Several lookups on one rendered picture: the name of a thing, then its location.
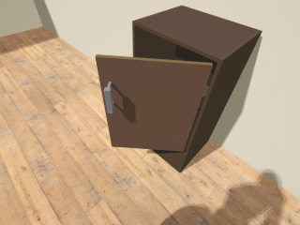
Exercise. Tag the cupboard door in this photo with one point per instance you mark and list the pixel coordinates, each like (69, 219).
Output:
(155, 101)

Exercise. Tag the handle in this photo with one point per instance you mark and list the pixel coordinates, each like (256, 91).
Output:
(109, 98)

